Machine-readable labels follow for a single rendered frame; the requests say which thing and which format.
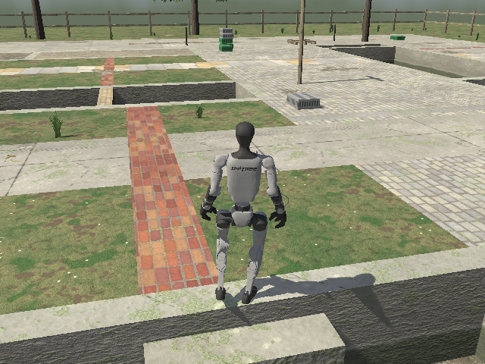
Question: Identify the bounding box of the robot right foot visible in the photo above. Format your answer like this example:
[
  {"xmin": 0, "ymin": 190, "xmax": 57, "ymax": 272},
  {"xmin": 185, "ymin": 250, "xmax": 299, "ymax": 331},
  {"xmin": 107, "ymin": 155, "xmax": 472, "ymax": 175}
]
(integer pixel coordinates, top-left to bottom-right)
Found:
[{"xmin": 242, "ymin": 286, "xmax": 258, "ymax": 304}]

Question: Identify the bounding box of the robot right upper arm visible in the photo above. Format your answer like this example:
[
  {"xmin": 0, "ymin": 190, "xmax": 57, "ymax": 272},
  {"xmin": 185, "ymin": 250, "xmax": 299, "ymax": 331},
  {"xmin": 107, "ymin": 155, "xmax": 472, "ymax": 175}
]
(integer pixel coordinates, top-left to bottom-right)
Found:
[{"xmin": 260, "ymin": 155, "xmax": 279, "ymax": 197}]

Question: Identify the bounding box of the robot left upper arm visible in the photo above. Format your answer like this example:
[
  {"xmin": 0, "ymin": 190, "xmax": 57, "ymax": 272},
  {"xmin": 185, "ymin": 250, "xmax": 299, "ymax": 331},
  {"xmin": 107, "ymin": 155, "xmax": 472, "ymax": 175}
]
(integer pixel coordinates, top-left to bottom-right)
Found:
[{"xmin": 209, "ymin": 154, "xmax": 228, "ymax": 196}]

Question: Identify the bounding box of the robot right forearm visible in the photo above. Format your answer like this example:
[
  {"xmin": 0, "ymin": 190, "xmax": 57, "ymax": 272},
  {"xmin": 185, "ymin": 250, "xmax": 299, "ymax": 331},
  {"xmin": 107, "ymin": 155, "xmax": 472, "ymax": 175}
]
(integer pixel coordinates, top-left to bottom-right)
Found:
[{"xmin": 271, "ymin": 186, "xmax": 285, "ymax": 214}]

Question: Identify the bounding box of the left robot thigh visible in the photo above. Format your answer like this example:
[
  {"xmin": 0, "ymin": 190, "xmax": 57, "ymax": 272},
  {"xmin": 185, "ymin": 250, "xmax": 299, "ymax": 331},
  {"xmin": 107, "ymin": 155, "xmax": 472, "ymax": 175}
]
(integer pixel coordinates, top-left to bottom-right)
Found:
[{"xmin": 216, "ymin": 209, "xmax": 232, "ymax": 252}]

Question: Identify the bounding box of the robot left forearm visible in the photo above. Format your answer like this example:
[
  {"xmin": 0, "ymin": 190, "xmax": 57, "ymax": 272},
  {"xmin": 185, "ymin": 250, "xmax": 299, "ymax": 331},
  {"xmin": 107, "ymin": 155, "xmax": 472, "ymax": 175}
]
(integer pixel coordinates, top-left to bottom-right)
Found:
[{"xmin": 202, "ymin": 185, "xmax": 217, "ymax": 210}]

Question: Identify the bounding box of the left robot hand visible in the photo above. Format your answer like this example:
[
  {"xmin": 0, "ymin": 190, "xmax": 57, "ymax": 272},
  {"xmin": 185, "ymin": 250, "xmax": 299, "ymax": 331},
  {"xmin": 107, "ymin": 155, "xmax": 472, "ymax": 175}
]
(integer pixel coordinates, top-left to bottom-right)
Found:
[{"xmin": 200, "ymin": 201, "xmax": 217, "ymax": 221}]

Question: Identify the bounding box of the right robot hand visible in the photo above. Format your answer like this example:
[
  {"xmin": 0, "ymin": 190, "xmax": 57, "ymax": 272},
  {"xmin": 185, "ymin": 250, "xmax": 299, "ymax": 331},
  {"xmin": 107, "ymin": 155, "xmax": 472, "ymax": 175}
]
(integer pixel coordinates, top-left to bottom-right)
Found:
[{"xmin": 269, "ymin": 211, "xmax": 286, "ymax": 228}]

